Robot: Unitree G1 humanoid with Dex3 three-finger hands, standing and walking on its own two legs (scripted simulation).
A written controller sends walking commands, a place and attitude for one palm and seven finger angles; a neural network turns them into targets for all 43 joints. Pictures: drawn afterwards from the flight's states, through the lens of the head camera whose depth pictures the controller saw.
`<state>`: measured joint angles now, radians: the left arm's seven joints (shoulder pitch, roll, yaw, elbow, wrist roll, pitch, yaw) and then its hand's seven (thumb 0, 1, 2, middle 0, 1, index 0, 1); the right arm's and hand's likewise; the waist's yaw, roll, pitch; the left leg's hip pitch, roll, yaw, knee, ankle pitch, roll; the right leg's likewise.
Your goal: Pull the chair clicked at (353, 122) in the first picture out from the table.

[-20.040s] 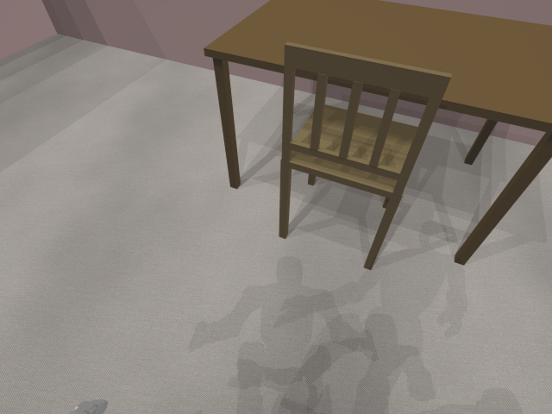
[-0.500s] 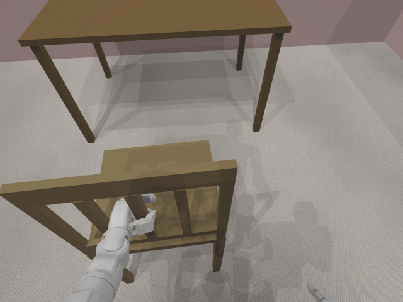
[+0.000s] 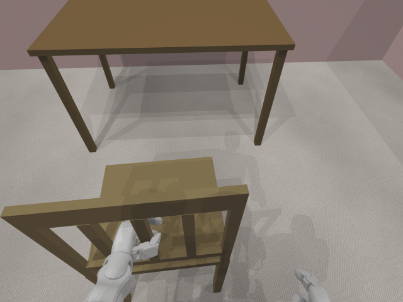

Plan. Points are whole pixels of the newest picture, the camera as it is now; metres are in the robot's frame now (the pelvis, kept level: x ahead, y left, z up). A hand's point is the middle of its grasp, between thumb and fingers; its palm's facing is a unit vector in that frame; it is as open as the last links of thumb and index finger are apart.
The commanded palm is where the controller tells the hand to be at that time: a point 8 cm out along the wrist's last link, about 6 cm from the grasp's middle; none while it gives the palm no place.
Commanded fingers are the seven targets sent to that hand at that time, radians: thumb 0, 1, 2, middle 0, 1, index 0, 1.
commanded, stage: open the thumb and straighten the fingers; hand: left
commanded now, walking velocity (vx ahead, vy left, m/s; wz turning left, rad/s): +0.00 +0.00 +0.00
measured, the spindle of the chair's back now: (147, 239) +0.27 +0.14 -0.10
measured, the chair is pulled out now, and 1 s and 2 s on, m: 0.69 0.69 0.69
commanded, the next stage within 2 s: draw the fingers out of the gap in 0.84 s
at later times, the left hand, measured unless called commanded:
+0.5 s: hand (151, 240) +0.26 +0.13 -0.07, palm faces +0.02 -0.99 -0.13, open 12.3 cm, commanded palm +0.24 +0.18 -0.05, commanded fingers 0.00 -0.55 0.20 -0.22 -0.65 -0.22 -0.65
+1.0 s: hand (148, 247) +0.25 +0.14 -0.08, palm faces +0.03 -0.99 -0.13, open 17.4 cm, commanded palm +0.21 +0.18 -0.05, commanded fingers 0.00 -0.55 0.20 0.00 0.00 0.00 0.00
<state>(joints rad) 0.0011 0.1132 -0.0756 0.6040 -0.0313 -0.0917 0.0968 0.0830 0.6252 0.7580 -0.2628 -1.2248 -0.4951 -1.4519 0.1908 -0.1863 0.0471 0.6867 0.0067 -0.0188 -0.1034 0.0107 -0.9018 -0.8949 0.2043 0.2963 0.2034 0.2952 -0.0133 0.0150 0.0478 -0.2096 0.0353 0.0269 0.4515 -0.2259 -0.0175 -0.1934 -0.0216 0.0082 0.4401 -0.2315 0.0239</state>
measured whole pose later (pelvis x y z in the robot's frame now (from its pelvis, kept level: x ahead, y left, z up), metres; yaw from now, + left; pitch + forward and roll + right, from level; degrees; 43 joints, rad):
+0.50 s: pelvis +0.01 -0.01 -0.03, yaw +2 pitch +8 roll +0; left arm 0.13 0.15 -0.04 0.30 -0.08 0.06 0.03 0.01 -0.30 0.32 -0.36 -1.18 -0.42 -1.23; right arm 0.22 -0.26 0.00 0.59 0.04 -0.09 -0.06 0.01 -0.90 -0.90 0.20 0.30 0.20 0.29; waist -0.04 0.04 -0.08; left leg -0.53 0.02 -0.01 0.76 -0.37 -0.03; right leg -0.51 -0.04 -0.02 0.77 -0.41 0.02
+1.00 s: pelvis +0.03 -0.01 -0.05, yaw +4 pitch +11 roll +0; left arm 0.28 0.18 -0.03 0.08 -0.08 0.15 0.00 -0.01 -0.54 0.20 -0.02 -0.04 -0.02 -0.05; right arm 0.26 -0.26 0.01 0.54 0.03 -0.12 -0.09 0.01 -0.90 -0.90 0.20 0.30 0.20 0.30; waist -0.04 0.05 -0.13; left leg -0.63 0.02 -0.04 0.88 -0.45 -0.04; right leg -0.59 -0.04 -0.05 0.88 -0.49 0.01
